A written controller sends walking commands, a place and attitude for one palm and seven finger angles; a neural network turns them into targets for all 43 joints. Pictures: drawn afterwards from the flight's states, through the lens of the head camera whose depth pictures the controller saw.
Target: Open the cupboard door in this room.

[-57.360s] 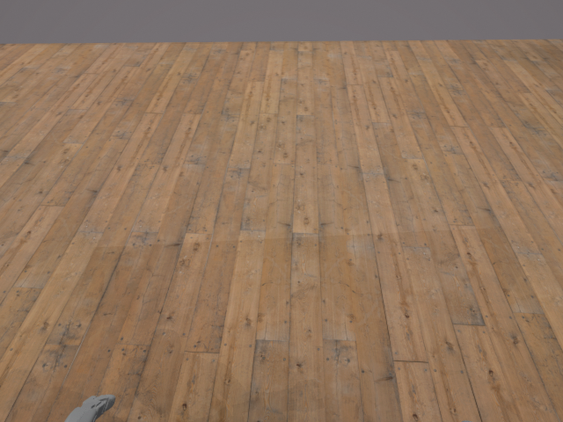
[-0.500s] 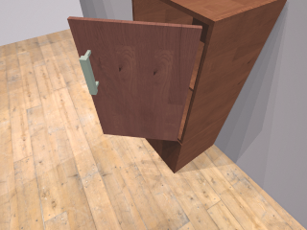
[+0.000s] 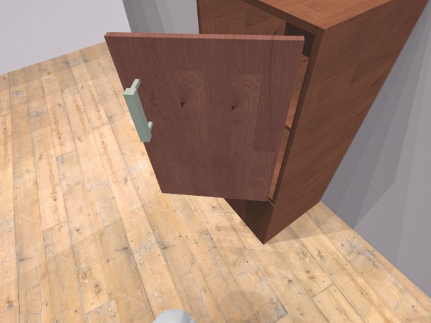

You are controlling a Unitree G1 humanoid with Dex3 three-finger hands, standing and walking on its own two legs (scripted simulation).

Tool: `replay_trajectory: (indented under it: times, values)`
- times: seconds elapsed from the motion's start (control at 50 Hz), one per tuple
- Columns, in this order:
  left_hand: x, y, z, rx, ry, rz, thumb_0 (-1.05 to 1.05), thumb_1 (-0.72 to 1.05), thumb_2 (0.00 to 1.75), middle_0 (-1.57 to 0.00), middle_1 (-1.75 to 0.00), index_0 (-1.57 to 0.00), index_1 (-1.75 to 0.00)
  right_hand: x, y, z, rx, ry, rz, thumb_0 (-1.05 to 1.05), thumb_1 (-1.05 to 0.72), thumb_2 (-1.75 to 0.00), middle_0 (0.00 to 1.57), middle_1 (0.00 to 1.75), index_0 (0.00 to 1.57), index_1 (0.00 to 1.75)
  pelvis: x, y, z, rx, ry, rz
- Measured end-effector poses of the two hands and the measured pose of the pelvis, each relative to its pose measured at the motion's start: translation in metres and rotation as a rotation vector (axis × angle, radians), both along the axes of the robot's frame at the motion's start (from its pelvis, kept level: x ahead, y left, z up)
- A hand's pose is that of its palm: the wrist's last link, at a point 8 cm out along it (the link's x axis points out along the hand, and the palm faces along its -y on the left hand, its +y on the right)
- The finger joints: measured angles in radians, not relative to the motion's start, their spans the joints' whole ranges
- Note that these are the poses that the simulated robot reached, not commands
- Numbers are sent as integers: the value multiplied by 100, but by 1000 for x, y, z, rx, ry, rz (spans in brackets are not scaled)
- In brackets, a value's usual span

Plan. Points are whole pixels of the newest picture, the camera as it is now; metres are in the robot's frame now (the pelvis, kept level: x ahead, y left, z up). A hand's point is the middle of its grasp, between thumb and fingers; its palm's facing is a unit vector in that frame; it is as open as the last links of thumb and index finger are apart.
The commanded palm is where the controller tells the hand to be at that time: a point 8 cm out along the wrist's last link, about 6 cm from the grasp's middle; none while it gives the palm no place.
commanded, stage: come to a stop and stand still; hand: left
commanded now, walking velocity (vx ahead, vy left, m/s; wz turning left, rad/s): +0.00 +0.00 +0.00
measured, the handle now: (141, 111) +0.55 +0.23 +0.06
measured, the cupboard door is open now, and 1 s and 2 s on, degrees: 48 48 48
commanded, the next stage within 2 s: look again from close up in 0.92 s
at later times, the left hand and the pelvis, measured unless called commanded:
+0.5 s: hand out of the picture +0.06 +0.23 -0.17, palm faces +0.02 -0.97 -0.25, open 7.4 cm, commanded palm none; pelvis +0.01 +0.03 -0.01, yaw -1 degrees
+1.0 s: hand out of the picture +0.04 +0.20 -0.17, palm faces +0.01 -0.98 -0.21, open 7.3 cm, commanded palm none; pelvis +0.01 +0.02 +0.00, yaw +0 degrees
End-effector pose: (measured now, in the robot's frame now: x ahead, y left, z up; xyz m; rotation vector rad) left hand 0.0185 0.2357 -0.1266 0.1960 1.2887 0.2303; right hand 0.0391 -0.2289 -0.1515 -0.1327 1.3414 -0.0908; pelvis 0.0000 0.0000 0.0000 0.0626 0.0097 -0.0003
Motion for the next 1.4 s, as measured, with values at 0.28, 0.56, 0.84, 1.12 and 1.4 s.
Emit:
replay_trajectory:
  times: [0.28,0.56,0.84,1.12,1.4]
  values:
    - [1,71,-33,-28,88,28,0,91,90,-20,-30,-20,-30,50,56,13,-80,-127,37,0,-91,-90,20,30,20,30,22,51,-12,-37,-5,4]
    - [34,25,-7,-6,-14,-69,0,91,90,-20,-30,-20,-30,-2,17,-10,-42,-18,-61,0,-92,-90,20,30,20,30,9,28,-10,-56,-11,-9]
    - [34,6,-14,-59,-79,-57,0,91,90,-20,-30,-20,-30,-10,18,8,-52,-57,-36,1,-94,-90,20,30,20,30,6,15,-5,-71,-21,5]
    - [2,18,-16,-72,48,-49,0,91,90,-20,-30,-20,-30,-33,34,12,-48,42,-25,0,-92,-90,20,30,20,30,14,26,2,-69,-14,-5]
    - [4,29,-21,-92,88,-41,0,91,90,-20,-30,-20,-30,-17,54,10,-53,48,-21,0,-91,-90,20,30,20,30,27,44,1,-70,-18,-8]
